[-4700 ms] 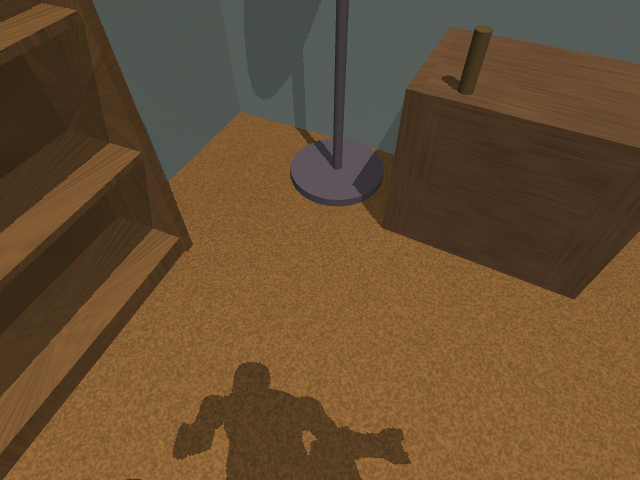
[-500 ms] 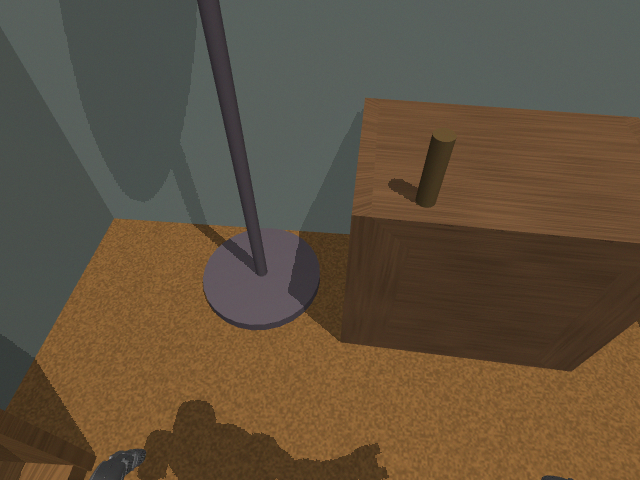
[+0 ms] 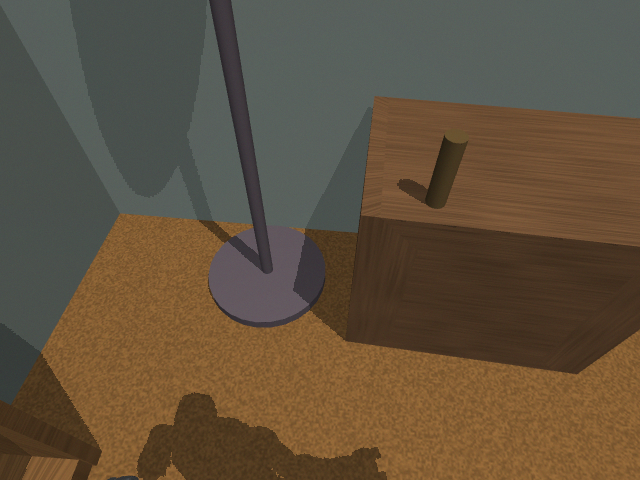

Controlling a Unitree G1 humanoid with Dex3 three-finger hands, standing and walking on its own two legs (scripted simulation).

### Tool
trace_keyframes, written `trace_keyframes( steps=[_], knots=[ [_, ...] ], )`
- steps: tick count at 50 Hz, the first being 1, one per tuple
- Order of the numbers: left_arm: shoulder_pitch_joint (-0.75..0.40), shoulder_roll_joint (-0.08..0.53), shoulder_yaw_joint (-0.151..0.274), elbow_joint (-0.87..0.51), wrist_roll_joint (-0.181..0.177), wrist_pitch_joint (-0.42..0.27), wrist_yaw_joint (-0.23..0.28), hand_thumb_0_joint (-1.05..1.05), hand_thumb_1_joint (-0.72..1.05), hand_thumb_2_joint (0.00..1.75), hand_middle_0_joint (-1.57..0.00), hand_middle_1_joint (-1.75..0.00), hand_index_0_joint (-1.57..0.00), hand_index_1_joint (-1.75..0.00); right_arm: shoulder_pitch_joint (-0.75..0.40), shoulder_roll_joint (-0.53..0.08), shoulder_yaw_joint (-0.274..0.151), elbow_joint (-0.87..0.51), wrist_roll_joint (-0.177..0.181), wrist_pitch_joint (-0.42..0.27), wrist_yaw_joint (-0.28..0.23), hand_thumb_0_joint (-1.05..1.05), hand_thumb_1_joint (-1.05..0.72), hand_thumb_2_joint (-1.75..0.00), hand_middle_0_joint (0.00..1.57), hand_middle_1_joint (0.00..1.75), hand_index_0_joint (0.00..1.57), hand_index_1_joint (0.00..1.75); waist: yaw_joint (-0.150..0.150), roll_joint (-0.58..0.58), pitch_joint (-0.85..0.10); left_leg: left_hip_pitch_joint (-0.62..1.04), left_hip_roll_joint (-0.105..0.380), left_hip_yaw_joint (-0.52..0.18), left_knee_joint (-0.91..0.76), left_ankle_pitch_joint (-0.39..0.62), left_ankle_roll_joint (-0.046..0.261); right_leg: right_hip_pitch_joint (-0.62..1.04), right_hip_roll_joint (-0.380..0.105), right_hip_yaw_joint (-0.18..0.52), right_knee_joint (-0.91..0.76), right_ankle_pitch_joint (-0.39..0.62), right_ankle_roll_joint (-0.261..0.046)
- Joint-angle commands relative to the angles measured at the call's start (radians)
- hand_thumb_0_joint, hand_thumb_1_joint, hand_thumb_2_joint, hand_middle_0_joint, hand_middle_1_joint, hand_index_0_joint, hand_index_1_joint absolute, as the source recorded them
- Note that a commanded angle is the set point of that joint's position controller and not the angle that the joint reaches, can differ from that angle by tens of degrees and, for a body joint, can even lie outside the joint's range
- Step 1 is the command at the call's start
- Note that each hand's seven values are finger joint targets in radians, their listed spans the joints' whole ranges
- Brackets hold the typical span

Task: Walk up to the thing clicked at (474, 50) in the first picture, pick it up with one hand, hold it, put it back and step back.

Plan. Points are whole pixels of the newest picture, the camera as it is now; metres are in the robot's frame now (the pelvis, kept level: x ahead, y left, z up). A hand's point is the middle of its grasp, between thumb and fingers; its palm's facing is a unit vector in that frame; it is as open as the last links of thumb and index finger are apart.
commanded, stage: walk up
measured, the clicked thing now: (445, 171) +0.67 -0.22 -0.07
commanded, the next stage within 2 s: stand in 0.22 s
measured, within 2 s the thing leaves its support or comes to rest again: neither
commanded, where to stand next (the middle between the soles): +0.06 -0.01 m, yaw +0 degrees
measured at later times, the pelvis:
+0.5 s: pelvis +0.00 +0.00 +0.00, yaw +0 degrees
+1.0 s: pelvis +0.01 +0.00 +0.00, yaw -1 degrees
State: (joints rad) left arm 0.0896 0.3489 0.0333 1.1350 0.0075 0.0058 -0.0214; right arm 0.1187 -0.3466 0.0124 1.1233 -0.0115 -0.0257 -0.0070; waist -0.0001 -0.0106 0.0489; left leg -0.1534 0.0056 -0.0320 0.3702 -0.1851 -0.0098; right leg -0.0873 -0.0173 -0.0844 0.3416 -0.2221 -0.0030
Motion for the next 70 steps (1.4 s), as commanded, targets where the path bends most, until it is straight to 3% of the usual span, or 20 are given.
trace_keyframes(
  steps=[1,10,11,14,23,28,40,49,58,70],
  knots=[
    [-0.061,0.204,0.041,-0.076,0.003,-0.021,0.013,0.0,0.9,0.9,-0.2,-0.3,-0.2,-0.3,-0.047,-0.218,-0.046,-0.06,-0.001,-0.027,-0.016,0.0,-0.9,-0.9,0.2,0.3,0.2,0.3,0.003,0.02,-0.077,-0.031,0.105,-0.087,-0.054,0.177,0.039,0.04,-0.111,0.108,-0.056,0.092,-0.022],
    [-0.055,0.207,0.043,-0.079,0.004,-0.022,0.016,0.0,0.9,0.9,-0.2,-0.3,-0.2,-0.3,-0.044,-0.219,-0.049,-0.056,0.0,-0.024,-0.017,0.0,-0.9,-0.9,0.2,0.3,0.2,0.3,0.0,0.009,-0.092,-0.013,0.102,-0.084,-0.041,0.227,0.042,0.058,-0.118,0.1,-0.049,0.152,-0.02],
    [-0.043,0.19,0.026,-0.066,-0.004,-0.028,0.02,0.0,0.9,0.9,-0.2,-0.3,-0.2,-0.3,-0.076,-0.215,-0.041,-0.056,0.0,-0.019,-0.014,0.0,-0.9,-0.9,0.2,0.3,0.2,0.3,0.013,0.059,-0.083,0.002,0.117,-0.085,-0.056,0.268,0.031,0.042,-0.134,0.12,-0.062,0.191,-0.018],
    [-0.042,0.202,0.025,-0.059,-0.004,-0.035,0.027,0.0,0.9,0.9,-0.2,-0.3,-0.2,-0.3,-0.074,-0.211,-0.041,-0.057,0.004,-0.012,-0.011,0.0,-0.9,-0.9,0.2,0.3,0.2,0.3,0.006,0.031,-0.097,0.029,0.123,-0.088,-0.043,0.306,0.034,0.054,-0.137,0.114,-0.065,0.239,-0.016],
    [-0.046,0.208,0.015,-0.042,-0.001,-0.04,0.031,0.0,0.9,0.9,-0.2,-0.3,-0.2,-0.3,-0.083,-0.213,-0.037,-0.047,0.005,-0.007,-0.005,0.0,-0.9,-0.9,0.2,0.3,0.2,0.3,0.0,0.005,-0.09,0.053,0.126,-0.084,-0.077,0.252,0.031,0.043,-0.136,0.117,-0.089,0.197,-0.008],
    [-0.043,0.203,0.01,-0.039,0.001,-0.039,0.029,0.0,0.9,0.9,-0.2,-0.3,-0.2,-0.3,-0.089,-0.213,-0.037,-0.043,0.003,-0.007,-0.003,0.0,-0.9,-0.9,0.2,0.3,0.2,0.3,0.001,0.02,-0.072,0.037,0.12,-0.081,-0.098,0.18,0.026,0.021,-0.132,0.117,-0.102,0.126,-0.008],
    [-0.035,0.209,0.007,-0.041,0.0,-0.043,0.033,0.0,0.9,0.9,-0.2,-0.3,-0.2,-0.3,-0.079,-0.214,-0.038,-0.033,0.004,-0.004,0.0,0.0,-0.9,-0.9,0.2,0.3,0.2,0.3,0.002,0.013,-0.088,0.033,0.121,-0.082,-0.095,0.179,0.03,0.036,-0.136,0.119,-0.104,0.142,-0.01],
    [-0.019,0.209,0.008,-0.041,0.003,-0.043,0.032,0.0,0.9,0.9,-0.2,-0.3,-0.2,-0.3,-0.07,-0.221,-0.037,-0.031,0.005,-0.008,-0.004,0.0,-0.9,-0.9,0.2,0.3,0.2,0.3,0.003,0.021,-0.106,0.069,0.131,-0.077,-0.076,0.265,0.032,0.047,-0.139,0.124,-0.09,0.228,-0.011],
    [-0.02,0.216,0.011,-0.043,0.0,-0.036,0.033,0.0,0.9,0.9,-0.2,-0.3,-0.2,-0.3,-0.064,-0.216,-0.034,-0.032,0.003,-0.006,-0.005,0.0,-0.9,-0.9,0.2,0.3,0.2,0.3,0.001,0.028,-0.076,0.048,0.125,-0.075,-0.103,0.204,0.024,0.029,-0.132,0.124,-0.094,0.159,-0.013],
    [-0.014,0.21,0.008,-0.049,0.002,-0.038,0.031,0.0,0.9,0.9,-0.2,-0.3,-0.2,-0.3,-0.065,-0.22,-0.038,-0.036,0.002,-0.008,-0.004,0.0,-0.9,-0.9,0.2,0.3,0.2,0.3,0.004,0.011,-0.082,0.055,0.131,-0.076,-0.103,0.204,0.031,0.029,-0.134,0.127,-0.095,0.162,-0.014]
  ],
)
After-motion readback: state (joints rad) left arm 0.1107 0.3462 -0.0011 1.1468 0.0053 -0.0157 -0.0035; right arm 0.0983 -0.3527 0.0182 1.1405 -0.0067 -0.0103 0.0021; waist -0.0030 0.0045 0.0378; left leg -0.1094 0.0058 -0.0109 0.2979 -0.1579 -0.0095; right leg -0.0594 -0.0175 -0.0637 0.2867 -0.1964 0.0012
